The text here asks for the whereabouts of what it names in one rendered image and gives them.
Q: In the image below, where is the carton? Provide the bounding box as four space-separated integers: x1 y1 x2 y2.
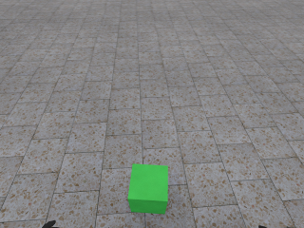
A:
127 163 168 215

